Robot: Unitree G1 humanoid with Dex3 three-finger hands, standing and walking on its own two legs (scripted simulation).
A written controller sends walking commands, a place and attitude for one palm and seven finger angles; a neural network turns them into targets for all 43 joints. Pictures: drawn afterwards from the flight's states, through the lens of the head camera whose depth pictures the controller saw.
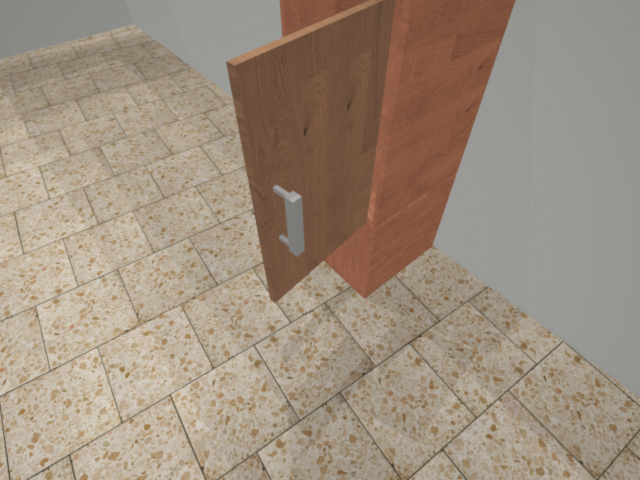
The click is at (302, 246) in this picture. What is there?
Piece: cupboard door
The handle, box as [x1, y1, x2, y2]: [273, 185, 304, 255]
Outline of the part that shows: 275,185 273,187 273,191 283,197 285,201 288,231 287,238 281,234 279,236 279,239 289,246 289,250 295,255 298,255 304,250 301,196 293,191 289,193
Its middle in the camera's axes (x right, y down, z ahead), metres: -0.07 -0.03 +0.75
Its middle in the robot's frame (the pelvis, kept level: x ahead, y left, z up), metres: +0.58 +0.10 -0.07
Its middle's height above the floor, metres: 0.71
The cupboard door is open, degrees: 98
